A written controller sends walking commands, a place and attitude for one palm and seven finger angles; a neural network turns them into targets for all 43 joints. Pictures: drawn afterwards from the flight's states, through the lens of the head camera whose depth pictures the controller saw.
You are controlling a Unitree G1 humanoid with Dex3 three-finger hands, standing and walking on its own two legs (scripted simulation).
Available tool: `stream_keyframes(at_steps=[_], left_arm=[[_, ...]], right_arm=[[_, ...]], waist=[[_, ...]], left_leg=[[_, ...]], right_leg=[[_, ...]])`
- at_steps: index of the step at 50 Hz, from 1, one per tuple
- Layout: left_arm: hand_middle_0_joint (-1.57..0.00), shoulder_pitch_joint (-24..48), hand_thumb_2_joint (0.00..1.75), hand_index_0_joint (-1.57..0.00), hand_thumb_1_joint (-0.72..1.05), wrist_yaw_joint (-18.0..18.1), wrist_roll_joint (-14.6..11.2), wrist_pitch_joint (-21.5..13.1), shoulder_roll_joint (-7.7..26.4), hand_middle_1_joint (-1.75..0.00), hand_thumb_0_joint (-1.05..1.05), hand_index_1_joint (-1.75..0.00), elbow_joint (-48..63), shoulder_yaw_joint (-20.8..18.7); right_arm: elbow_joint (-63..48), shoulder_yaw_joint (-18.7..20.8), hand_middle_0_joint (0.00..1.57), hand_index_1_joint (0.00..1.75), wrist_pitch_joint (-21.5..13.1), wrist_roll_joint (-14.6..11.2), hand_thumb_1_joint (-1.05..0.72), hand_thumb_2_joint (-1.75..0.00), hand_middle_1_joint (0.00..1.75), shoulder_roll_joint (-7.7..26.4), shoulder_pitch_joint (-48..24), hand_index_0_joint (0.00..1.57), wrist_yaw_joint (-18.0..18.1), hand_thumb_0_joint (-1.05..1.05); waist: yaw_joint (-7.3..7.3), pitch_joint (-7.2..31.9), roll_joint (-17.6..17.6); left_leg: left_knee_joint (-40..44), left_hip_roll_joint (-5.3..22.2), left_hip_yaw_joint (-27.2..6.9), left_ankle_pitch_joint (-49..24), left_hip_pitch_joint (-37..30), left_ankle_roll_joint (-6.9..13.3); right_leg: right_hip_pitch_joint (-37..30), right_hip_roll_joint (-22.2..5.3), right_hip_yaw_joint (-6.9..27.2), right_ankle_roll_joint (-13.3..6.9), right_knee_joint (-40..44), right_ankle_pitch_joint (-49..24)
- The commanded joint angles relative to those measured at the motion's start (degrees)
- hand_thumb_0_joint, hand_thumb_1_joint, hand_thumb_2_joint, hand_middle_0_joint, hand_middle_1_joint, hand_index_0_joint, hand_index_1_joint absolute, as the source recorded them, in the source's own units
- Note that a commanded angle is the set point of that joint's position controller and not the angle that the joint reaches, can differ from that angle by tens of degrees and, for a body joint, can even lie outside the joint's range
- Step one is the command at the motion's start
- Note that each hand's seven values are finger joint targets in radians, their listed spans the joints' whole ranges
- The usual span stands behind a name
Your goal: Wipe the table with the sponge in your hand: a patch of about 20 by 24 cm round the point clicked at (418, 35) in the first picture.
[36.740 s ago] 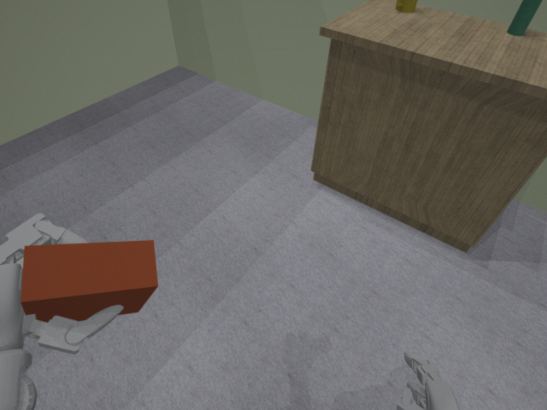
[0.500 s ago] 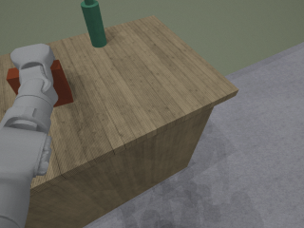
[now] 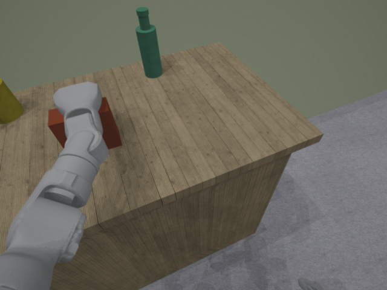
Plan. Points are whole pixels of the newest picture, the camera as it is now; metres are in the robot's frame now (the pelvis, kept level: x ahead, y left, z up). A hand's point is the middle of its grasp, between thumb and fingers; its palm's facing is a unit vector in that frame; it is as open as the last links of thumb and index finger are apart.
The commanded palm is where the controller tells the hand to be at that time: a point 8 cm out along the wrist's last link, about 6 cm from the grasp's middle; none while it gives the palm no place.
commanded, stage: wipe back along the third lane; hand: left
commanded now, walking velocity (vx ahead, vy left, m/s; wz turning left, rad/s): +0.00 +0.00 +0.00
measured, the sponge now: (91, 134) +0.43 +0.26 +0.09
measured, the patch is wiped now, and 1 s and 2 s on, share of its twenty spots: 1.00 1.00 1.00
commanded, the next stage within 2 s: slide back across to the middle lane in 1.12 s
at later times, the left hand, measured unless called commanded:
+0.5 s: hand (94, 134) +0.39 +0.22 +0.13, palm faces +0.04 -0.01 -1.00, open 9.7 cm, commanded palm +0.35 +0.21 +0.16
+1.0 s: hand (101, 149) +0.35 +0.20 +0.13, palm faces +0.09 -0.03 -1.00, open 9.6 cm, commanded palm +0.30 +0.18 +0.16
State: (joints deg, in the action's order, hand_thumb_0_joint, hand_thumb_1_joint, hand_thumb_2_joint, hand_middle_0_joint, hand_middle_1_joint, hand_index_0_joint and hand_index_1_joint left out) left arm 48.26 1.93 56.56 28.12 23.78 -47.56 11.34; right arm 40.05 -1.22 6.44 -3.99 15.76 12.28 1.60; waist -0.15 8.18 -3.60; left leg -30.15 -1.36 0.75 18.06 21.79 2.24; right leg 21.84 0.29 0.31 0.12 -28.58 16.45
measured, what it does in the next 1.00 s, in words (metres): stands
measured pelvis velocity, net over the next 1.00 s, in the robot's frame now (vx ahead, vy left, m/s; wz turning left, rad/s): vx -0.01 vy -0.02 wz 0.01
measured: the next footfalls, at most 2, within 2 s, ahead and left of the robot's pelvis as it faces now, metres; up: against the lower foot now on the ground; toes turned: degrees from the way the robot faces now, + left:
none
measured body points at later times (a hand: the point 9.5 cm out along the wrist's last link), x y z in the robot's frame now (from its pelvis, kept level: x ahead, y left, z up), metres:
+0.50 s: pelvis +0.01 -0.01 +0.00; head +0.01 -0.05 +0.45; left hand +0.38 +0.22 +0.19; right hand +0.21 -0.23 -0.11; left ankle -0.04 +0.09 -0.73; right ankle -0.03 -0.13 -0.73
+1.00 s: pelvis -0.01 -0.02 +0.00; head -0.02 -0.06 +0.45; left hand +0.34 +0.19 +0.18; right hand +0.21 -0.23 -0.10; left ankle -0.04 +0.09 -0.73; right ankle -0.03 -0.13 -0.73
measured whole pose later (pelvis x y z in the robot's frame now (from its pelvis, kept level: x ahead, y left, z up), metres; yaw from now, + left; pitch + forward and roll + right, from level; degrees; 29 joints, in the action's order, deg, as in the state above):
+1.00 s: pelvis -0.01 -0.02 +0.00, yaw +0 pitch +3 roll +0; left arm 26.0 -0.2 57.0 38.1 19.6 -14.8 18.1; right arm 37.3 -3.8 7.7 -5.1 15.9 4.1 0.3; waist 4.0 6.3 -5.2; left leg -28.6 -1.0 0.3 17.7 13.9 0.8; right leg 15.2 0.6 -0.2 -1.3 -30.1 17.8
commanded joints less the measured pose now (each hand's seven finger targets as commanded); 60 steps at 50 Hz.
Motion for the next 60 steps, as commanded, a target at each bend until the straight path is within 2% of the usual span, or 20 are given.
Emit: stream_keyframes(at_steps=[1,5,8,11,13,15,18,21,27,28,31,33,37,38,41,43,48,53,55,60], left_arm=[[-1.20,10.9,1.30,-1.20,0.10,-3.5,0.1,0.3,2.2,-1.60,0.00,-1.60,8.0,1.9],[-1.20,10.3,1.30,-1.20,0.10,-4.1,0.2,1.2,1.1,-1.60,0.00,-1.60,11.8,2.9],[-1.20,6.3,1.30,-1.20,0.10,-4.4,-0.1,1.6,3.3,-1.60,0.00,-1.60,15.0,0.4],[-1.20,3.5,1.30,-1.20,0.10,-4.4,-0.7,2.6,0.6,-1.60,0.00,-1.60,17.8,2.4],[-1.20,0.7,1.30,-1.20,0.10,-4.6,-1.1,2.9,3.1,-1.60,0.00,-1.60,20.6,0.1],[-1.20,-0.6,1.30,-1.20,0.10,-4.7,-1.7,3.8,0.9,-1.60,0.00,-1.60,22.2,1.8],[-1.20,-1.9,1.30,-1.20,0.10,-5.1,-1.9,4.8,2.2,-1.60,0.00,-1.60,25.4,0.5],[-1.20,-3.8,1.30,-1.20,0.10,-5.3,-2.1,6.0,-0.7,-1.60,0.00,-1.60,27.0,3.1],[-1.20,-4.4,1.30,-1.20,0.10,-5.6,-1.5,7.2,-1.2,-1.60,0.00,-1.60,29.4,4.0],[-1.20,-5.2,1.30,-1.20,0.10,-5.4,-1.6,7.0,0.8,-1.60,0.00,-1.60,30.1,1.7],[-1.20,-6.6,1.30,-1.20,0.10,-5.3,-1.8,7.4,-2.6,-1.60,0.00,-1.60,30.7,4.6],[-1.20,-7.4,1.30,-1.20,0.10,-5.2,-1.8,7.5,0.1,-1.60,0.00,-1.60,32.5,2.1],[-1.20,-9.2,1.30,-1.20,0.10,-5.1,-2.3,8.5,-2.4,-1.60,0.00,-1.60,33.6,4.2],[-1.20,-9.2,1.30,-1.20,0.10,-5.0,-2.1,8.6,-0.8,-1.60,0.00,-1.60,34.3,2.7],[-1.20,-11.4,1.30,-1.20,0.10,-4.9,-2.4,9.2,-4.4,-1.60,0.00,-1.60,36.0,5.9],[-1.20,-12.0,1.30,-1.20,0.10,-4.8,-2.3,9.6,-1.2,-1.60,0.00,-1.60,36.7,3.1],[-1.20,-13.0,1.30,-1.20,0.10,-4.6,-2.2,10.7,-2.2,-1.60,0.00,-1.60,37.8,4.1],[-1.20,-14.1,1.30,-1.20,0.10,-4.9,-2.4,11.7,-1.4,-1.60,0.00,-1.60,39.3,3.7],[-1.20,-17.0,1.30,-1.20,0.10,-4.9,-2.7,11.8,-3.8,-1.60,0.00,-1.60,40.1,5.5],[-1.20,-21.3,1.30,-1.20,0.10,-5.1,-3.1,11.9,-4.2,-1.60,0.00,-1.60,44.1,5.9]], right_arm=[[-7.6,2.2,0.20,0.30,-1.9,-0.1,-0.90,-0.90,0.30,7.4,-4.4,0.20,0.5,0.00],[-8.6,1.8,0.20,0.30,-1.6,-0.3,-0.90,-0.90,0.30,7.1,-6.5,0.20,0.6,0.00],[-9.6,1.3,0.20,0.30,-1.5,-0.3,-0.90,-0.90,0.30,7.1,-8.2,0.20,0.5,0.00],[-10.2,1.1,0.20,0.30,-1.5,-0.5,-0.90,-0.90,0.30,6.5,-9.1,0.20,0.2,0.00],[-10.7,1.0,0.20,0.30,-1.4,-0.5,-0.90,-0.90,0.30,6.8,-10.5,0.20,0.1,0.00],[-11.0,0.8,0.20,0.30,-1.4,-0.7,-0.90,-0.90,0.30,6.4,-11.2,0.20,0.1,0.00],[-11.3,0.5,0.20,0.30,-1.3,-0.7,-0.90,-0.90,0.30,6.6,-12.9,0.20,0.0,0.00],[-11.4,0.2,0.20,0.30,-1.5,-0.9,-0.90,-0.90,0.30,6.1,-13.6,0.20,-0.1,0.00],[-11.4,-0.2,0.20,0.30,-1.7,-0.9,-0.90,-0.90,0.30,6.0,-15.1,0.20,0.0,0.00],[-11.4,0.0,0.20,0.30,-1.7,-0.7,-0.90,-0.90,0.30,6.1,-15.3,0.20,0.0,0.00],[-11.5,-0.1,0.20,0.30,-2.0,-0.9,-0.90,-0.90,0.30,5.7,-15.9,0.20,-0.2,0.00],[-11.7,-0.1,0.20,0.30,-1.9,-0.7,-0.90,-0.90,0.30,6.0,-16.5,0.20,-0.3,0.00],[-11.9,-0.4,0.20,0.30,-2.0,-1.0,-0.90,-0.90,0.30,5.5,-17.4,0.20,-0.4,0.00],[-11.9,-0.2,0.20,0.30,-1.9,-0.9,-0.90,-0.90,0.30,5.8,-17.7,0.20,-0.5,0.00],[-12.4,-0.4,0.20,0.30,-2.1,-1.1,-0.90,-0.90,0.30,5.1,-18.7,0.20,-1.0,0.00],[-12.3,-0.3,0.20,0.30,-1.9,-1.0,-0.90,-0.90,0.30,5.5,-19.0,0.20,-1.1,0.00],[-12.4,-0.5,0.20,0.30,-1.9,-1.1,-0.90,-0.90,0.30,5.2,-20.2,0.20,-1.3,0.00],[-12.4,-0.7,0.20,0.30,-1.9,-1.1,-0.90,-0.90,0.30,5.2,-20.8,0.20,-1.5,0.00],[-13.0,-0.8,0.20,0.30,-2.1,-1.3,-0.90,-0.90,0.30,4.7,-21.2,0.20,-1.8,0.00],[-13.5,-0.9,0.20,0.30,-2.1,-1.2,-0.90,-0.90,0.30,4.4,-22.3,0.20,-2.5,0.00]], waist=[[-0.38,12.5,5.7],[-0.13,11.9,5.4],[1.54,13.3,5.3],[1.31,13.8,5.5],[2.35,14.6,5.7],[1.95,13.1,6.3],[2.51,12.5,7.7],[2.37,11.3,7.4],[2.64,10.0,7.5],[3.19,10.7,7.3],[2.98,9.6,8.0],[3.68,10.5,7.9],[3.62,9.0,8.5],[3.85,9.1,7.9],[3.88,7.9,7.4],[4.43,8.0,7.5],[4.60,7.0,7.3],[4.77,7.3,7.3],[4.80,7.3,7.6],[4.97,6.4,8.9]], left_leg=[[1.0,0.8,-0.4,-27.6,-9.8,-0.4],[0.9,0.6,-0.2,-28.3,-10.3,-0.5],[0.9,0.6,-0.2,-30.8,-10.3,-0.6],[-0.2,0.3,0.2,-33.0,-11.0,-0.6],[0.1,0.4,0.3,-33.2,-10.9,-0.7],[0.0,0.1,0.7,-31.5,-10.6,-0.6],[0.9,0.2,0.4,-30.3,-10.1,-0.5],[1.1,-0.1,0.7,-28.7,-10.3,-0.5],[2.0,-0.3,0.6,-25.1,-10.1,-0.5],[2.2,-0.1,0.4,-24.9,-10.3,-0.5],[2.1,-0.3,0.6,-23.8,-10.0,-0.5],[2.5,-0.3,0.6,-22.9,-10.0,-0.4],[2.8,-0.4,0.8,-21.9,-9.5,-0.4],[3.0,-0.3,0.7,-21.4,-9.7,-0.4],[3.2,-0.4,0.6,-20.8,-10.0,-0.4],[3.5,-0.2,0.6,-19.7,-9.7,-0.4],[3.9,-0.3,0.6,-18.3,-9.6,-0.5],[3.7,-0.4,0.9,-18.7,-9.8,-0.4],[3.3,-0.6,1.1,-19.5,-9.8,-0.5],[3.1,-0.3,1.2,-20.4,-10.0,-0.4]], right_leg=[[-6.4,2.0,-2.9,-3.0,0.3,-23.4],[-6.8,1.9,-2.9,-3.1,0.2,-24.4],[-9.4,1.6,-2.6,-3.3,-0.3,-27.6],[-10.4,1.6,-2.7,-3.1,-1.0,-30.3],[-12.1,1.4,-2.3,-3.1,-0.8,-31.8],[-12.2,1.4,-2.4,-2.9,-0.7,-32.1],[-12.9,1.2,-2.4,-3.0,-0.4,-31.6],[-12.8,1.3,-2.5,-2.9,-0.4,-30.8],[-12.3,1.3,-2.4,-3.0,0.0,-27.1],[-12.6,1.3,-2.2,-3.1,0.0,-26.6],[-12.2,1.3,-2.5,-3.0,0.0,-25.8],[-13.1,1.3,-2.2,-3.0,0.3,-25.1],[-13.2,1.3,-2.3,-2.8,0.3,-24.8],[-13.1,1.3,-2.0,-2.9,0.6,-24.0],[-12.4,1.5,-2.5,-3.0,0.7,-22.2],[-12.7,1.6,-2.2,-3.0,0.9,-21.0],[-12.5,1.6,-2.2,-3.0,1.0,-19.1],[-13.5,1.6,-1.9,-2.8,0.9,-20.3],[-14.0,1.7,-2.0,-2.8,0.4,-21.6],[-14.3,1.9,-2.1,-2.6,0.3,-23.3]])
